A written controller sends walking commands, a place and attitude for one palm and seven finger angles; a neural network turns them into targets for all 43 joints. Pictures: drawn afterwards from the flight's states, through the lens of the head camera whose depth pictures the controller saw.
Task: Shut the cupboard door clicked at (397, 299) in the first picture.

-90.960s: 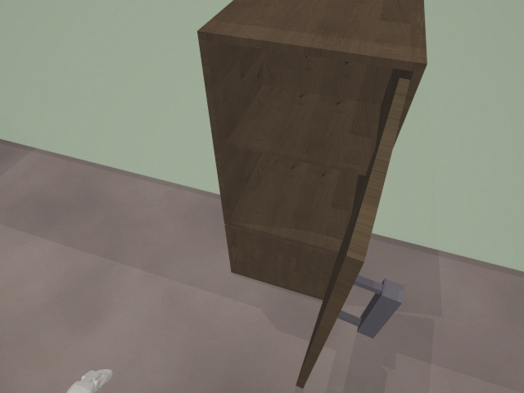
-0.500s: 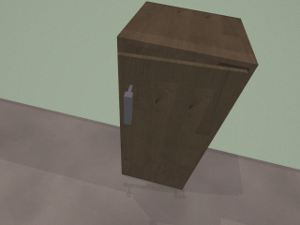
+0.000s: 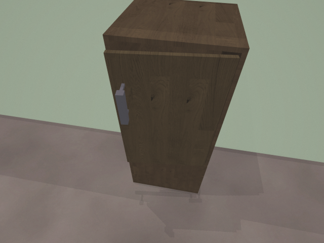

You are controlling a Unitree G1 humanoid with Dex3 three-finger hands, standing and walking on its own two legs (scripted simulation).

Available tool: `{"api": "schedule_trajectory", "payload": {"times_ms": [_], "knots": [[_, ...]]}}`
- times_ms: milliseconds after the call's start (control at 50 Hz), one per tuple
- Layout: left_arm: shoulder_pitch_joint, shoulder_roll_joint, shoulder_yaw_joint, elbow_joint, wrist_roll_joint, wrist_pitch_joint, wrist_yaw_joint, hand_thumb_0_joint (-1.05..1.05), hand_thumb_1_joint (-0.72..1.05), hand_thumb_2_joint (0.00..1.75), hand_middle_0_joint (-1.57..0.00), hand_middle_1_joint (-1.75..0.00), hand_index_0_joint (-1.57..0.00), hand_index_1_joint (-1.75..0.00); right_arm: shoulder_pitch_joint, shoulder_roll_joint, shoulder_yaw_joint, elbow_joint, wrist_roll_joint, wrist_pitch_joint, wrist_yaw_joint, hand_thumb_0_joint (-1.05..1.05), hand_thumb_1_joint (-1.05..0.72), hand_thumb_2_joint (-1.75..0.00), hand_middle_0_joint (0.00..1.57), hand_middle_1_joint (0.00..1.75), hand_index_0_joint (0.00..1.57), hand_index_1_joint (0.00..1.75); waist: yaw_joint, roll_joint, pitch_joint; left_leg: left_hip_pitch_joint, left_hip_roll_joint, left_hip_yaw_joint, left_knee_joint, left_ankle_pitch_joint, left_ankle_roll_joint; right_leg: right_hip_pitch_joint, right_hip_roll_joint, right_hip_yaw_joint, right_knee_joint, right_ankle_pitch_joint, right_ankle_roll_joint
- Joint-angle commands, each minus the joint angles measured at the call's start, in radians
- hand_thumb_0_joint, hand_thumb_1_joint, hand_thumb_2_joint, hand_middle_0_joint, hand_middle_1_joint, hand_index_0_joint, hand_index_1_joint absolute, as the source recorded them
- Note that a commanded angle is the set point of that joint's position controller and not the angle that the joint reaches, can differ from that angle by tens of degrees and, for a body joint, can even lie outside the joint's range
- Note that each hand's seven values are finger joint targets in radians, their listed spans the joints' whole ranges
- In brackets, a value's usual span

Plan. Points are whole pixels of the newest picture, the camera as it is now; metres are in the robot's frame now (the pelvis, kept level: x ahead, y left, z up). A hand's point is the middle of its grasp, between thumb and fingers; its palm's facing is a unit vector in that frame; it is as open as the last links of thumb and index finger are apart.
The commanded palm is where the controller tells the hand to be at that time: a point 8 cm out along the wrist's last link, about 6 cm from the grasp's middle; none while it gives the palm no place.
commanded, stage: come to a stop and stand still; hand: left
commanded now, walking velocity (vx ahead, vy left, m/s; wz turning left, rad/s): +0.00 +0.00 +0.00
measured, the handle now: (123, 104) +0.54 +0.15 +0.03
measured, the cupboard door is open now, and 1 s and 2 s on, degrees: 7 7 7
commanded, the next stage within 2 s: look again from close up in 0.36 s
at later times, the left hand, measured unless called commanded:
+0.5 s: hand out of the picture -0.05 +0.11 -0.18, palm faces +0.04 -0.99 -0.10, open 7.4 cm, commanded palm none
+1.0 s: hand out of the picture +0.02 +0.17 -0.18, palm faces +0.01 -0.98 -0.20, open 7.4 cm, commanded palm none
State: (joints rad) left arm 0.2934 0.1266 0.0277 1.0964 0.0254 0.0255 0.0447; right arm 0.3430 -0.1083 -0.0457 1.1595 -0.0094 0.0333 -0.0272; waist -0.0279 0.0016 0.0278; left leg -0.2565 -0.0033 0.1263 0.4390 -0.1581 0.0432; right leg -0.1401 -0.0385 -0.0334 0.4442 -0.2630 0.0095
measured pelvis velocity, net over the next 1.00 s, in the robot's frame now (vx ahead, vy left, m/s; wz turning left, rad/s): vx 0.02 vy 0.00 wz -0.01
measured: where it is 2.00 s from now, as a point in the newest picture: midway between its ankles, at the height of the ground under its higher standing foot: outside the picture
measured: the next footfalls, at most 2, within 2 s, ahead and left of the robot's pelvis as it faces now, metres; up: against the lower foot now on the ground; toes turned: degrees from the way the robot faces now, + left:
right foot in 1.78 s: +0.13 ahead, -0.16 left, +0.00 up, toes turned -3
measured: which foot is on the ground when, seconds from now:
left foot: down 0.00-1.00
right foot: down 0.00-1.00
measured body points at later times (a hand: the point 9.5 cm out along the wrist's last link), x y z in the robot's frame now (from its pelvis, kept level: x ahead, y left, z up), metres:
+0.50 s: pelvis -0.01 -0.02 +0.00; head +0.00 +0.00 +0.45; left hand -0.05 +0.16 -0.17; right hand -0.03 -0.22 -0.16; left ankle +0.06 +0.08 -0.74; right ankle -0.01 -0.13 -0.74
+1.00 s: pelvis +0.02 +0.00 +0.00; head +0.02 +0.00 +0.45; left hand +0.02 +0.22 -0.16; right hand +0.03 -0.23 -0.16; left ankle +0.06 +0.08 -0.74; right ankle -0.01 -0.13 -0.74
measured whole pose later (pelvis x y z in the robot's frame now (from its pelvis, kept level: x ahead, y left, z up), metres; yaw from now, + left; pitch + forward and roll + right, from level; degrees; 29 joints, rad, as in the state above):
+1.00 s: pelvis +0.02 +0.00 +0.00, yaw +0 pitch -1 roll +0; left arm 0.32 0.14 -0.01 1.06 0.02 -0.02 0.04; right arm 0.29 -0.17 0.00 1.07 -0.01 -0.02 -0.01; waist -0.01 0.01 0.00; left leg -0.28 -0.01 0.11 0.48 -0.19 0.06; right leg -0.17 -0.04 -0.03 0.50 -0.32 0.02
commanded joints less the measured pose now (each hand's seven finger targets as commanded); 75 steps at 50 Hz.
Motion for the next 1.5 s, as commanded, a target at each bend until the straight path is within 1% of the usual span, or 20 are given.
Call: {"api": "schedule_trajectory", "payload": {"times_ms": [0, 80, 160, 400, 420, 440, 460, 480, 520, 580, 640, 700, 840, 1060, 1200, 1300, 1380, 1420, 1460, 1480], "knots": [[0.047, 0.104, -0.003, -0.027, -0.012, -0.030, 0.006, 0.00, 0.90, 0.90, -0.20, -0.30, -0.20, -0.30, 0.060, -0.027, 0.008, -0.026, -0.009, -0.012, 0.005, 0.00, -0.90, -0.90, 0.20, 0.30, 0.20, 0.30, -0.005, -0.263, 0.126, 0.055, 0.053, -0.088, 0.040, -0.086, -0.040, -0.280, -0.165, 0.209, -0.299, -0.292, -0.094], [0.082, 0.052, -0.019, -0.018, -0.018, -0.042, 0.003, 0.00, 0.90, 0.90, -0.20, -0.30, -0.20, -0.30, 0.083, -0.038, 0.014, -0.005, -0.004, -0.026, 0.001, 0.00, -0.90, -0.90, 0.20, 0.30, 0.20, 0.30, -0.007, -0.098, 0.111, 0.096, 0.089, -0.108, -0.028, 0.004, -0.035, -0.239, -0.099, 0.131, -0.193, -0.107, -0.064], [0.130, 0.045, -0.018, -0.007, -0.014, -0.035, 0.003, 0.00, 0.90, 0.90, -0.20, -0.30, -0.20, -0.30, 0.051, -0.044, 0.016, -0.005, -0.001, -0.027, -0.003, 0.00, -0.90, -0.90, 0.20, 0.30, 0.20, 0.30, 0.014, 0.014, 0.145, 0.030, 0.098, -0.133, -0.087, -0.093, -0.034, -0.207, -0.069, 0.121, -0.171, -0.126, -0.048], [0.180, 0.015, -0.014, 0.001, -0.009, -0.043, 0.004, 0.00, 0.90, 0.90, -0.20, -0.30, -0.20, -0.30, 0.043, -0.041, 0.010, -0.023, -0.001, -0.033, -0.008, 0.00, -0.90, -0.90, 0.20, 0.30, 0.20, 0.30, 0.020, -0.012, 0.089, 0.050, 0.105, -0.147, -0.097, -0.100, -0.028, -0.179, -0.062, 0.111, -0.163, -0.088, -0.044], [0.183, 0.017, -0.015, 0.001, -0.008, -0.043, 0.004, 0.00, 0.90, 0.90, -0.20, -0.30, -0.20, -0.30, 0.038, -0.042, 0.010, -0.024, 0.000, -0.034, -0.008, 0.00, -0.90, -0.90, 0.20, 0.30, 0.20, 0.30, 0.023, 0.004, 0.086, 0.050, 0.108, -0.147, -0.097, -0.097, -0.027, -0.169, -0.059, 0.113, -0.161, -0.068, -0.043], [0.196, 0.071, -0.023, 0.014, 0.014, -0.069, 0.030, 0.00, 0.90, 0.90, -0.20, -0.30, -0.20, -0.30, -0.080, -0.106, 0.022, -0.105, -0.005, -0.056, 0.005, 0.00, -0.90, -0.90, 0.20, 0.30, 0.20, 0.30, 0.056, 0.056, 0.111, -0.021, 0.101, -0.133, 0.106, -0.025, -0.053, -0.177, -0.093, 0.146, -0.157, 0.145, -0.052], [0.128, 0.115, -0.014, -0.041, 0.001, -0.073, 0.022, 0.00, 0.90, 0.90, -0.20, -0.30, -0.20, -0.30, -0.013, -0.060, 0.019, -0.131, -0.006, -0.045, 0.014, 0.00, -0.90, -0.90, 0.20, 0.30, 0.20, 0.30, -0.020, 0.050, 0.033, 0.001, 0.075, -0.124, 0.112, -0.155, -0.048, -0.215, -0.131, 0.168, -0.179, -0.174, -0.081], [0.097, 0.106, -0.009, -0.063, 0.002, -0.071, 0.015, 0.00, 0.90, 0.90, -0.20, -0.30, -0.20, -0.30, 0.014, -0.062, 0.014, -0.117, -0.013, -0.042, 0.016, 0.00, -0.90, -0.90, 0.20, 0.30, 0.20, 0.30, -0.029, 0.077, 0.054, 0.005, 0.068, -0.118, 0.105, -0.167, -0.040, -0.261, -0.112, 0.152, -0.153, -0.266, -0.094], [0.095, 0.089, -0.012, -0.062, -0.001, -0.074, 0.013, 0.00, 0.90, 0.90, -0.20, -0.30, -0.20, -0.30, 0.070, -0.066, 0.024, -0.119, -0.015, -0.051, 0.017, 0.00, -0.90, -0.90, 0.20, 0.30, 0.20, 0.30, -0.025, 0.104, 0.001, 0.001, 0.083, -0.147, 0.062, -0.123, -0.023, -0.216, -0.074, 0.087, -0.071, -0.171, -0.094], [0.131, 0.057, -0.014, -0.054, -0.002, -0.056, 0.007, 0.00, 0.90, 0.90, -0.20, -0.30, -0.20, -0.30, 0.045, -0.110, 0.023, -0.147, -0.012, -0.053, 0.010, 0.00, -0.90, -0.90, 0.20, 0.30, 0.20, 0.30, 0.006, 0.060, 0.038, -0.101, 0.121, -0.232, -0.060, -0.284, 0.011, -0.172, -0.010, 0.036, 0.012, -0.184, -0.074], [0.156, 0.050, -0.017, -0.054, 0.001, -0.048, 0.003, 0.00, 0.90, 0.90, -0.20, -0.30, -0.20, -0.30, 0.011, -0.130, 0.020, -0.165, -0.011, -0.051, 0.010, 0.00, -0.90, -0.90, 0.20, 0.30, 0.20, 0.30, 0.035, 0.024, 0.081, -0.163, 0.138, -0.268, -0.139, -0.367, 0.029, -0.139, -0.001, 0.017, 0.039, -0.140, -0.062], [0.147, 0.060, -0.019, -0.057, -0.002, -0.050, 0.001, 0.00, 0.90, 0.90, -0.20, -0.30, -0.20, -0.30, 0.009, -0.136, 0.023, -0.158, -0.008, -0.055, 0.011, 0.00, -0.90, -0.90, 0.20, 0.30, 0.20, 0.30, 0.035, -0.048, 0.090, -0.136, 0.125, -0.246, -0.132, -0.297, 0.024, -0.141, -0.019, 0.047, 0.005, -0.108, -0.062], [0.122, 0.099, -0.019, -0.064, -0.005, -0.055, 0.001, 0.00, 0.90, 0.90, -0.20, -0.30, -0.20, -0.30, 0.008, -0.142, 0.032, -0.131, -0.006, -0.070, 0.010, 0.00, -0.90, -0.90, 0.20, 0.30, 0.20, 0.30, 0.032, -0.010, 0.039, -0.017, 0.116, -0.194, -0.105, -0.083, 0.019, -0.118, -0.048, 0.060, -0.023, 0.005, -0.052], [0.095, 0.121, -0.024, -0.045, -0.008, -0.053, -0.002, 0.00, 0.90, 0.90, -0.20, -0.30, -0.20, -0.30, -0.020, -0.145, 0.038, -0.104, -0.001, -0.070, 0.006, 0.00, -0.90, -0.90, 0.20, 0.30, 0.20, 0.30, 0.027, 0.007, 0.019, 0.045, 0.108, -0.157, -0.066, 0.029, 0.007, -0.098, -0.061, 0.076, -0.059, 0.060, -0.047], [0.125, 0.101, -0.016, -0.033, 0.004, -0.041, -0.022, 0.00, 0.90, 0.90, -0.20, -0.30, -0.20, -0.30, -0.026, -0.168, 0.015, -0.106, -0.011, -0.055, 0.010, 0.00, -0.90, -0.90, 0.20, 0.30, 0.20, 0.30, 0.027, 0.062, 0.085, -0.032, 0.153, -0.226, -0.141, -0.396, 0.036, -0.166, -0.014, 0.027, 0.007, -0.205, -0.065], [0.164, 0.090, -0.012, -0.026, 0.005, -0.051, -0.030, 0.00, 0.90, 0.90, -0.20, -0.30, -0.20, -0.30, -0.031, -0.164, 0.006, -0.120, -0.010, -0.062, 0.010, 0.00, -0.90, -0.90, 0.20, 0.30, 0.20, 0.30, 0.038, 0.033, 0.086, -0.056, 0.159, -0.219, -0.095, -0.362, 0.052, -0.157, -0.017, 0.041, 0.011, -0.178, -0.079], [0.214, 0.123, 0.001, -0.003, 0.001, -0.064, -0.023, 0.00, 0.90, 0.90, -0.20, -0.30, -0.20, -0.30, -0.061, -0.109, 0.018, -0.139, -0.007, -0.076, 0.011, 0.00, -0.90, -0.90, 0.20, 0.30, 0.20, 0.30, 0.052, -0.151, 0.068, -0.152, 0.057, -0.054, 0.154, -0.152, 0.015, -0.029, -0.113, 0.192, -0.099, -0.053, -0.124], [0.263, 0.141, 0.010, 0.012, 0.001, -0.070, -0.012, 0.00, 0.90, 0.90, -0.20, -0.30, -0.20, -0.30, -0.110, -0.075, 0.027, -0.158, -0.013, -0.079, 0.014, 0.00, -0.90, -0.90, 0.20, 0.30, 0.20, 0.30, 0.075, -0.211, 0.082, -0.265, 0.024, -0.004, 0.269, -0.211, -0.011, 0.081, -0.203, 0.262, -0.105, 0.335, -0.167], [0.266, 0.120, 0.001, 0.019, 0.006, -0.076, -0.001, 0.00, 0.90, 0.90, -0.20, -0.30, -0.20, -0.30, -0.124, -0.066, 0.037, -0.153, -0.006, -0.078, 0.007, 0.00, -0.90, -0.90, 0.20, 0.30, 0.20, 0.30, 0.070, -0.161, 0.071, -0.264, 0.041, -0.033, 0.268, -0.275, -0.018, 0.142, -0.211, 0.209, -0.022, 0.823, -0.180], [0.243, 0.114, -0.003, 0.016, 0.006, -0.075, 0.003, 0.00, 0.90, 0.90, -0.20, -0.30, -0.20, -0.30, -0.103, -0.061, 0.040, -0.139, 0.000, -0.077, 0.003, 0.00, -0.90, -0.90, 0.20, 0.30, 0.20, 0.30, 0.054, -0.136, 0.046, -0.197, 0.040, -0.035, 0.184, -0.230, -0.022, 0.144, -0.186, 0.156, 0.028, 0.948, -0.159]]}}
